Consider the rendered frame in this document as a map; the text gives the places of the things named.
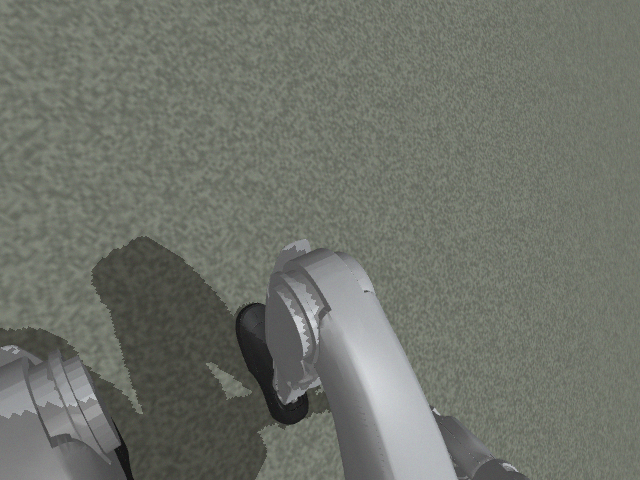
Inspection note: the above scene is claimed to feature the right robot hand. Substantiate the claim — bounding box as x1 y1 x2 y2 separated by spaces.
429 405 496 480

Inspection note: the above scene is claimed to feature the right robot foot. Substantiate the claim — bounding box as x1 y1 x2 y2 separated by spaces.
235 303 309 425

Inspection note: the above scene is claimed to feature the left robot foot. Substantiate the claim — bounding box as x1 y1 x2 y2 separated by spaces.
111 418 134 480

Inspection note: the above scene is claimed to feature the right robot arm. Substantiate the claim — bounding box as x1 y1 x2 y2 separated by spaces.
472 459 530 480

